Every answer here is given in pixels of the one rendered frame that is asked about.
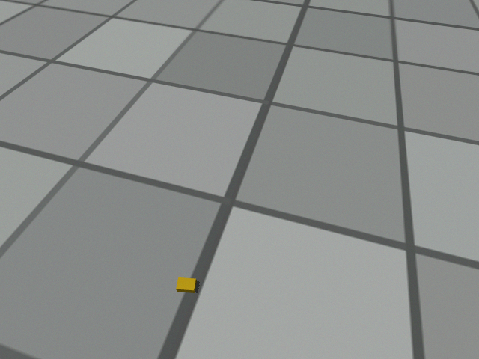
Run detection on small box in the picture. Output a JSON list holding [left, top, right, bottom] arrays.
[[176, 277, 197, 293]]

